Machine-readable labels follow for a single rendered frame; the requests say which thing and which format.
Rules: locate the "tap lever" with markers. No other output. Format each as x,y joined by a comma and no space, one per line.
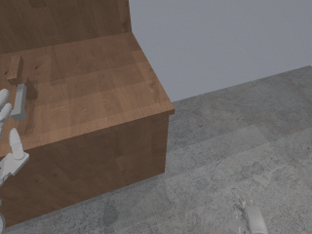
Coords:
18,112

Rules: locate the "robot right hand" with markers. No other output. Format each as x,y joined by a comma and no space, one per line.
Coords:
251,218

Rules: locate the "counter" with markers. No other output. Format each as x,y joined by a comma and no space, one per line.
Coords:
96,114

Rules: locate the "robot left hand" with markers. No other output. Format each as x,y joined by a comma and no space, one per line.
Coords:
13,162

